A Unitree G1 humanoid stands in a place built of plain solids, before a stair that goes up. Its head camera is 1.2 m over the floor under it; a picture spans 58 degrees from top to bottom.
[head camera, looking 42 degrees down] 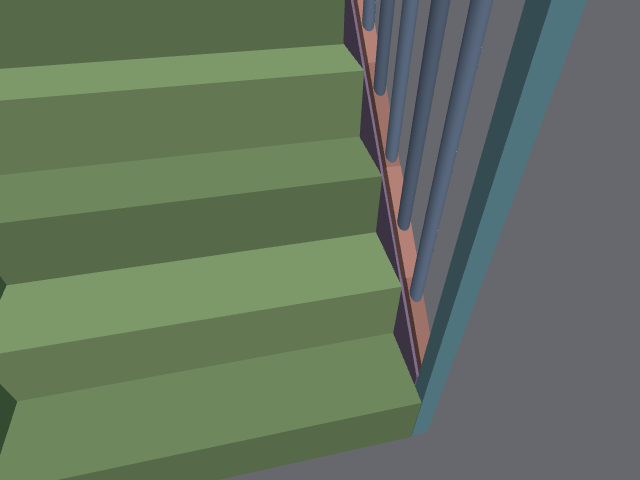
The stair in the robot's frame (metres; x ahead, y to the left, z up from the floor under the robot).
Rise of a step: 0.19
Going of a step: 0.21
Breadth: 0.97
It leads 12 degrees to the left of straight ahead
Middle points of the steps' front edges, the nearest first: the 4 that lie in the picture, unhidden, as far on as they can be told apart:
0.42 0.23 0.19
0.63 0.27 0.38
0.84 0.31 0.58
1.05 0.36 0.77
